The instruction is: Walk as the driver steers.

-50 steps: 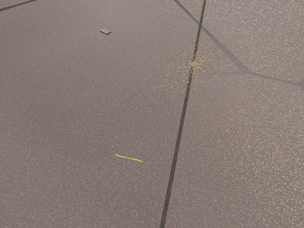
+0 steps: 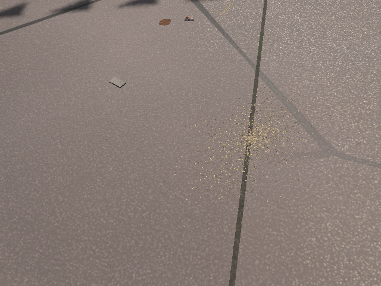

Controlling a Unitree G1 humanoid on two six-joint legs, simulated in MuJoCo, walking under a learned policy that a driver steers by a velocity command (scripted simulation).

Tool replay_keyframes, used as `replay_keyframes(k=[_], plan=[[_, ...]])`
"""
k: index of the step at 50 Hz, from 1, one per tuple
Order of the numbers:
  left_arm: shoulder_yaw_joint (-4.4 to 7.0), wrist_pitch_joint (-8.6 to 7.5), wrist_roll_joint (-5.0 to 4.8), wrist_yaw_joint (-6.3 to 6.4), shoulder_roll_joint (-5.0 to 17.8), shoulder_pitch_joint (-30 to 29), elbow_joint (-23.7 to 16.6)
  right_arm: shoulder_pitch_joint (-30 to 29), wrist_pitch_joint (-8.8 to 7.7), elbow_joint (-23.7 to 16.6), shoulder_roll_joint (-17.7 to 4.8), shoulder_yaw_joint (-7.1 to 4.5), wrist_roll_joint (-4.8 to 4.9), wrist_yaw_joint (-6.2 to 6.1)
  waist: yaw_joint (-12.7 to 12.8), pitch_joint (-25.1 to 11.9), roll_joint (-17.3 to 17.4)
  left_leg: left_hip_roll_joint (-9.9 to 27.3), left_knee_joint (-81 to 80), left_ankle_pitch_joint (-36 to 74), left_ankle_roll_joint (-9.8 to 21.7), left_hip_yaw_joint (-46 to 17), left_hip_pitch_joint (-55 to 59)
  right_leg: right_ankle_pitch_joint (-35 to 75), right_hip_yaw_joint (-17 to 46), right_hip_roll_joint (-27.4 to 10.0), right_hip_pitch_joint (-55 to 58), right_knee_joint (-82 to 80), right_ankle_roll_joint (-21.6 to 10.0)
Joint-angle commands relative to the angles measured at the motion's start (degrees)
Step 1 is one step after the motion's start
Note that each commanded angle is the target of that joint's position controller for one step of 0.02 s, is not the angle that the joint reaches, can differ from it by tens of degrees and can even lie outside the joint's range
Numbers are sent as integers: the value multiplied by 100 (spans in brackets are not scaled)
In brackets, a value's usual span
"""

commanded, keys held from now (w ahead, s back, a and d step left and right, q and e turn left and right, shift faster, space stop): no key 0.62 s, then w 0.38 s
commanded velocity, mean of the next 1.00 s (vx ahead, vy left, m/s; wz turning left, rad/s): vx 0.12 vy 0.00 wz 0.00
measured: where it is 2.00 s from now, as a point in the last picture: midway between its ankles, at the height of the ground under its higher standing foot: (198, 224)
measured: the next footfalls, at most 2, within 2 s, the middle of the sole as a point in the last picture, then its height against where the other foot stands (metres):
left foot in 0.12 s outside the picture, level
left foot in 1.32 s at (164, 270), level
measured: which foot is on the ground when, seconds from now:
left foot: up 0.00-0.10, down 0.12-0.86, up 0.88-1.00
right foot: down 0.00-1.00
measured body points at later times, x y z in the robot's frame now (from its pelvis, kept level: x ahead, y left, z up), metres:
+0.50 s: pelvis +0.07 +0.03 +0.00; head +0.08 +0.03 +0.45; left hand +0.16 +0.28 -0.14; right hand +0.12 -0.23 -0.14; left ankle +0.04 +0.15 -0.73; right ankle +0.10 -0.10 -0.73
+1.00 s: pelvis +0.16 +0.00 +0.01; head +0.17 -0.02 +0.46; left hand +0.15 +0.25 -0.13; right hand +0.22 -0.27 -0.14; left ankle +0.10 +0.14 -0.65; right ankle +0.11 -0.09 -0.73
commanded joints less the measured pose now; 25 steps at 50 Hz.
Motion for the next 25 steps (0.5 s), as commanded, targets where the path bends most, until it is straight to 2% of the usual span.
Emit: replay_keyframes(k=[1, 4, 5, 6, 7, 8, 9, 10, 12, 14, 19, 25], plan=[[196, -24, 37, 69, 769, -381, -265, 774, 92, 12, -265, -84, -51, -100, -204, -891, -1004, 124, -844, 667, -6, 51, 828, -38, 1160, -1249, 184, -1242, -907], [185, 29, -70, 122, 767, -402, -119, 690, 75, 119, -237, -89, -91, -54, -251, -863, -863, 22, -1912, 1799, 144, 215, 1499, -1420, 1043, -1133, -24, -1231, -713], [154, 46, -90, 127, 687, -337, -54, 623, 72, 124, -248, -92, -149, -37, -252, -751, -792, 4, -2187, 1915, 222, 233, 1669, -2056, 1018, -1022, -161, -1233, -521], [109, 54, -82, 122, 569, -189, 50, 509, 64, 65, -306, -89, -210, -37, -223, -547, -660, 168, -2540, 2013, 335, 31, 1685, -2563, 986, -885, -276, -1201, -249], [106, 64, -47, 116, 572, -89, 94, 379, 50, -26, -531, -111, -196, -62, -80, -271, -367, 472, -2922, 1697, 483, -282, 1398, -2639, 851, -664, -243, -959, -19], [140, 92, -69, 141, 576, 83, 106, 180, 32, 79, -812, -194, -116, -64, 203, -37, 418, 372, -3037, 477, 606, -275, 507, -2118, 431, -311, 241, -776, 145], [144, 105, -35, 177, 658, -3, 159, 42, -33, 66, -536, -140, -112, -47, 124, 42, 450, 290, -3271, 110, 547, -256, 80, -1643, 378, -291, 737, -489, 206], [153, 116, -51, 201, 634, 34, 192, -13, -97, 116, -371, -90, -144, -43, 174, 1, 503, 295, -3363, 204, 446, -250, -17, -1325, 345, -290, 969, -366, 174], [158, 145, -47, 237, 628, 172, 339, -63, -208, 173, -313, -74, -108, -24, 178, -52, 371, 232, -3262, 855, 319, -173, 204, -938, 335, -303, 1026, -282, 101], [152, 134, -60, 229, 577, 187, 441, 87, -264, 287, -331, -72, -66, -23, 118, -204, 194, 203, -3084, 1440, 318, -114, 521, -552, 326, -315, 1043, -241, 68], [165, 140, -116, 223, 589, 153, 662, 184, -247, 478, -327, -53, -40, -36, 33, -404, -57, 137, -2877, 2319, 366, -6, 904, 277, 295, -327, 1195, -107, 85], [178, 210, -141, 276, 632, 201, 924, 140, -202, 669, -274, -28, -30, -30, 43, -400, -165, 77, -2874, 2663, 378, 75, 1024, 619, 291, -340, 1352, -46, 99]])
